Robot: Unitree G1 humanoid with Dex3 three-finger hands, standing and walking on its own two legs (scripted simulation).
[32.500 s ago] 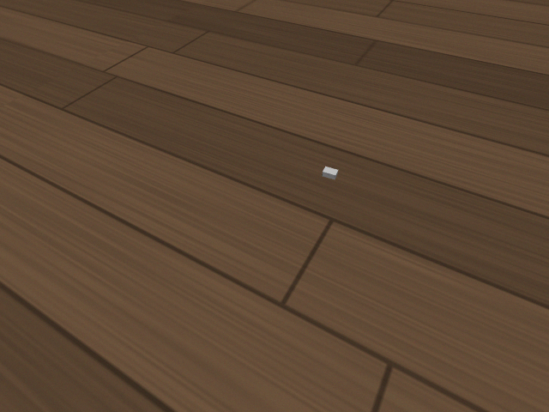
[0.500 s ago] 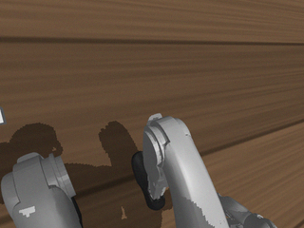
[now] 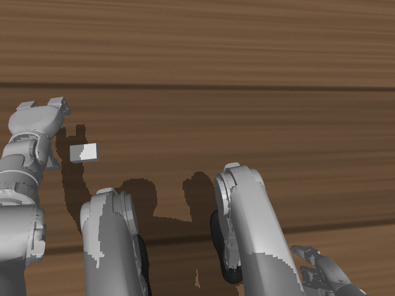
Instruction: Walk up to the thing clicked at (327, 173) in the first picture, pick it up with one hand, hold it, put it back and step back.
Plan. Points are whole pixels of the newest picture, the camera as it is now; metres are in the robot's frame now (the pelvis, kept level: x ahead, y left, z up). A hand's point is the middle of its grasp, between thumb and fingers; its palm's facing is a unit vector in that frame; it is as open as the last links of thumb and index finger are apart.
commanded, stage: withdraw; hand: left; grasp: from above
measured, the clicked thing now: (85, 153) +0.47 +0.25 -0.34
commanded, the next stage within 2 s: home in 0.22 s
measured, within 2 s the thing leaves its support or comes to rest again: neither
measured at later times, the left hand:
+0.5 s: hand (47, 133) +0.49 +0.29 -0.20, palm faces -0.34 -0.05 -0.94, open 12.7 cm
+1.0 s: hand (7, 196) +0.32 +0.25 +0.02, palm faces -0.25 -0.70 -0.67, open 7.6 cm
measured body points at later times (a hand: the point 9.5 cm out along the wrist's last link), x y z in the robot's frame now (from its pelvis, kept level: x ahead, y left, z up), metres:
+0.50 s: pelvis +0.01 +0.01 -0.04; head +0.25 +0.06 +0.34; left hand +0.50 +0.29 -0.14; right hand +0.03 -0.26 -0.14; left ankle +0.09 +0.13 -0.33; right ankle +0.11 -0.13 -0.33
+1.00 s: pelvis +0.01 +0.00 +0.13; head +0.18 +0.04 +0.55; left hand +0.33 +0.28 +0.06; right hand +0.23 -0.25 +0.03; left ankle +0.09 +0.13 -0.33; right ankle +0.11 -0.13 -0.33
